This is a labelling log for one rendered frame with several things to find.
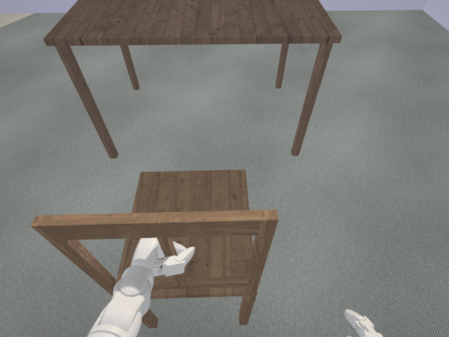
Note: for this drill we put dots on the robot left hand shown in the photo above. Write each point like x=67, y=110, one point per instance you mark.
x=149, y=250

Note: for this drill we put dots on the robot right hand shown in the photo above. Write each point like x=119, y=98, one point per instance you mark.
x=364, y=327

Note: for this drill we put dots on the robot left forearm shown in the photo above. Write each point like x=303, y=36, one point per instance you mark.
x=131, y=300

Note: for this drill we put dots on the chair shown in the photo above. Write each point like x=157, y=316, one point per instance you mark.
x=208, y=210

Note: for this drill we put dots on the table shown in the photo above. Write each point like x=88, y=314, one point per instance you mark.
x=193, y=22

